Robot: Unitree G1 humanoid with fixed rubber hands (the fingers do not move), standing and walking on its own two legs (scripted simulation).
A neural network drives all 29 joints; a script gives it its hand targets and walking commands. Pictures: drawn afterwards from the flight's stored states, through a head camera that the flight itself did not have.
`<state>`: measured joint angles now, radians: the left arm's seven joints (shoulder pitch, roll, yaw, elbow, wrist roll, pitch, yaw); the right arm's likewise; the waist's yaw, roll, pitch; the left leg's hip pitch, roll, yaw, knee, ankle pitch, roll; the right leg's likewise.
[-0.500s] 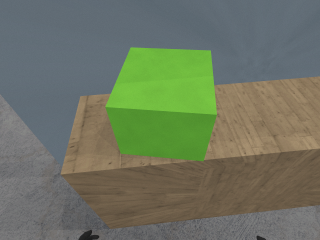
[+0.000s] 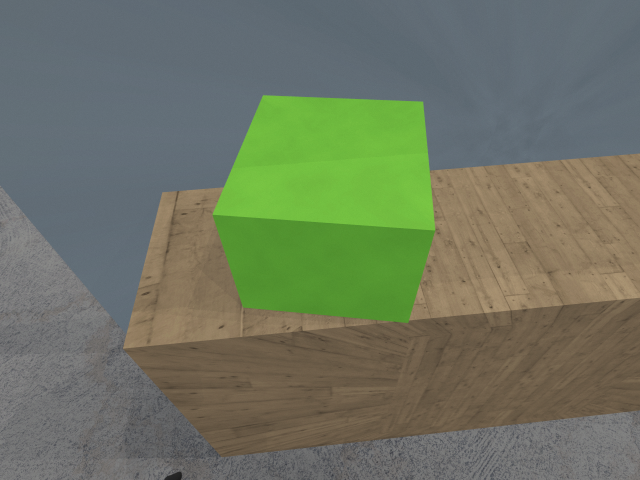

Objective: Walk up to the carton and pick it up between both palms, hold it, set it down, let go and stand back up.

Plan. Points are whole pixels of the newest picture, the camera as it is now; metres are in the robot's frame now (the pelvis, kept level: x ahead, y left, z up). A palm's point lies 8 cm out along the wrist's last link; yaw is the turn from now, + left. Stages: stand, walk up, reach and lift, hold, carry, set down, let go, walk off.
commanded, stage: walk up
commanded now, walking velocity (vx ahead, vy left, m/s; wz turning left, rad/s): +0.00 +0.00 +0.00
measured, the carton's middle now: (332, 204) +0.51 +0.01 +0.04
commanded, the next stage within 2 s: reach and lift in 1.72 s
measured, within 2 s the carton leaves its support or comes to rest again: neither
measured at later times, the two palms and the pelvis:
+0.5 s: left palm out of the picture +0.08 +0.24 -0.12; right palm out of the picture +0.09 -0.26 -0.11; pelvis +0.02 -0.01 -0.01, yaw +3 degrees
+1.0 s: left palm out of the picture +0.08 +0.24 -0.13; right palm out of the picture +0.14 -0.26 -0.11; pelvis +0.03 -0.02 -0.01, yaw +8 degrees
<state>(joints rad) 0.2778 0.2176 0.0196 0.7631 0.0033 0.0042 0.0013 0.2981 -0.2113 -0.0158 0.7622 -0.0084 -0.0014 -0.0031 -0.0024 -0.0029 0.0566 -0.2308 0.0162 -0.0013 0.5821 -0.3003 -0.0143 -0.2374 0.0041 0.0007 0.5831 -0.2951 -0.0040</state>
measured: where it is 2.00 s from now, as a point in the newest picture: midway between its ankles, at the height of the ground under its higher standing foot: outside the picture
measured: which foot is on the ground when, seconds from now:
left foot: down 0.00-1.00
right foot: down 0.00-1.00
